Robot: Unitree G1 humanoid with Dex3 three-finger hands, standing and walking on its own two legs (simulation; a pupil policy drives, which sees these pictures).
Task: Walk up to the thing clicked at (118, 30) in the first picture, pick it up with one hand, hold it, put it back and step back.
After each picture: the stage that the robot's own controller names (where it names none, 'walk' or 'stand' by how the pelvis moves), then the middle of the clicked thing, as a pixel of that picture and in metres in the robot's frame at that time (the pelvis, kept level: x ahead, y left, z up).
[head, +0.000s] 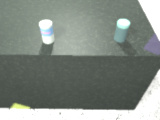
stand; (121, 31) +0.76 -0.20 -0.05
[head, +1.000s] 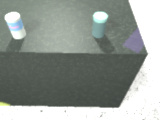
sink last; (99, 25) +0.71 -0.04 -0.02
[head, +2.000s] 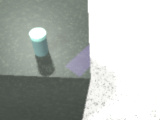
stand; (39, 42) +0.57 +0.21 -0.02
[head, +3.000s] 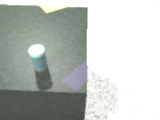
stand; (38, 58) +0.54 +0.23 -0.05
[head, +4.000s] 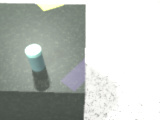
stand; (35, 58) +0.53 +0.24 -0.05
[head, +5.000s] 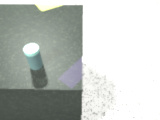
stand; (33, 57) +0.55 +0.25 -0.05
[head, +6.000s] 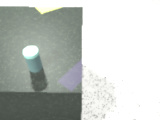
stand; (33, 59) +0.54 +0.26 -0.05
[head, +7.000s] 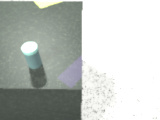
rise first; (32, 55) +0.54 +0.26 -0.05
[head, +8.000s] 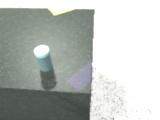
rise first; (43, 58) +0.55 +0.24 -0.05
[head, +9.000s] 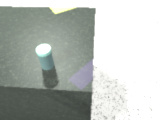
go down; (45, 57) +0.55 +0.24 -0.05
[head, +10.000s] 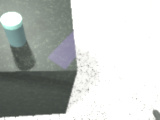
go down; (14, 30) +0.56 +0.22 +0.00
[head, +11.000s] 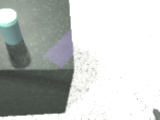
approach; (9, 27) +0.56 +0.23 +0.02
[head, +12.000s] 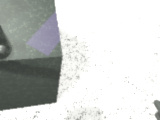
close in; out of the picture +0.57 +0.25 +0.06
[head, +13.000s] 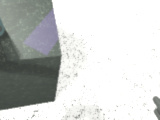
close; out of the picture +0.54 +0.22 +0.06
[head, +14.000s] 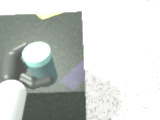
lift; (42, 66) +0.32 +0.12 +0.19
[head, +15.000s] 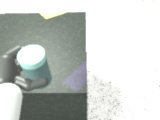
hold; (36, 68) +0.32 +0.15 +0.17
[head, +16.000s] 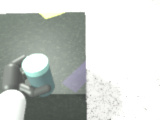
hold; (40, 76) +0.31 +0.14 +0.14
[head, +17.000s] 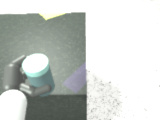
hold; (40, 76) +0.32 +0.14 +0.14
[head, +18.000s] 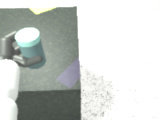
crouch; (32, 49) +0.41 +0.16 +0.15
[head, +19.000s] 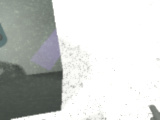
lower; out of the picture +0.51 +0.22 +0.09
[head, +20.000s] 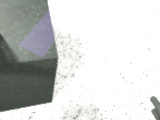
lower; out of the picture +0.52 +0.22 +0.06
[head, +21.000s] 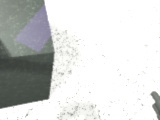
lower; out of the picture +0.53 +0.22 +0.07
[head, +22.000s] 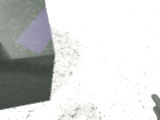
lower; out of the picture +0.52 +0.23 +0.06
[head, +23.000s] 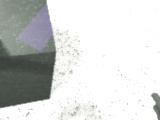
lower; out of the picture +0.53 +0.23 +0.07
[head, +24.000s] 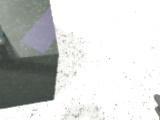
withdraw; out of the picture +0.53 +0.21 +0.06
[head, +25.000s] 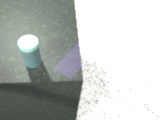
sink last; (30, 52) +0.49 +0.19 +0.01
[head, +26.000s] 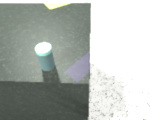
stand; (45, 57) +0.52 +0.21 +0.00
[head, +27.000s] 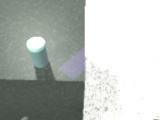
stand; (38, 53) +0.51 +0.21 +0.01
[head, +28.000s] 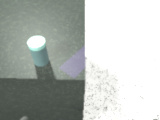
stand; (39, 51) +0.51 +0.21 +0.02
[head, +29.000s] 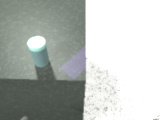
stand; (39, 52) +0.51 +0.20 +0.02
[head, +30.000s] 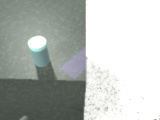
stand; (39, 52) +0.51 +0.20 +0.01
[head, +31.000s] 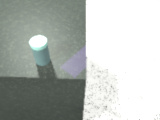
stand; (40, 51) +0.52 +0.20 +0.01
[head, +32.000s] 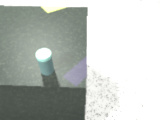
stand; (45, 62) +0.53 +0.20 -0.05
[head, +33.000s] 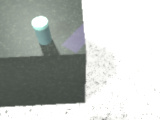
walk; (42, 31) +0.61 +0.21 -0.03
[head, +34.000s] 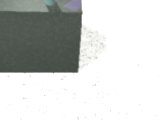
walk; out of the picture +0.93 +0.20 -0.03
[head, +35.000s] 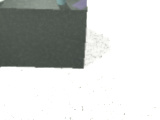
stand; out of the picture +1.12 +0.20 -0.04
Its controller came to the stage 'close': yes
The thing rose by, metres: 0.21
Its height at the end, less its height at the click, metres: +0.00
